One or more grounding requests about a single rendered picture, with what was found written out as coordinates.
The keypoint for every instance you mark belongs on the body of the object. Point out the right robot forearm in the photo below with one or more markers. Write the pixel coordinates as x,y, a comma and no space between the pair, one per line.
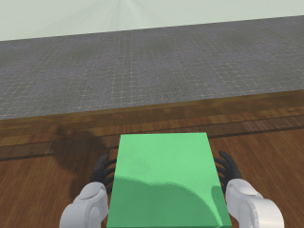
249,208

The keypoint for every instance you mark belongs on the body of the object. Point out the carton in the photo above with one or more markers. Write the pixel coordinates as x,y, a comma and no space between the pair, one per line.
166,180

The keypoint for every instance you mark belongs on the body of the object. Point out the left robot forearm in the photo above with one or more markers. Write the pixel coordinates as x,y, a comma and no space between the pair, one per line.
88,209

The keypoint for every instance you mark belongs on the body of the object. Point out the robot right hand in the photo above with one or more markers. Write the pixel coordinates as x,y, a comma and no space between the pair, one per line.
230,172

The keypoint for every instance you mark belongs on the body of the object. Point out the robot left hand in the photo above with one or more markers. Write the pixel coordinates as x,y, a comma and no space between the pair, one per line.
99,173

